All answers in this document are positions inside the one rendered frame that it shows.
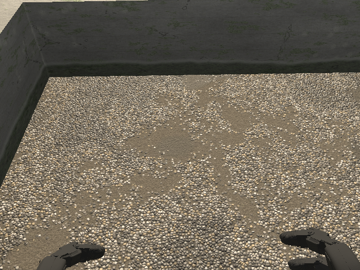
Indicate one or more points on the robot left hand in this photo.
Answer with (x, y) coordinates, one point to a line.
(71, 254)

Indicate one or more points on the robot right hand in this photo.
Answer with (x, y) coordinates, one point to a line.
(338, 256)

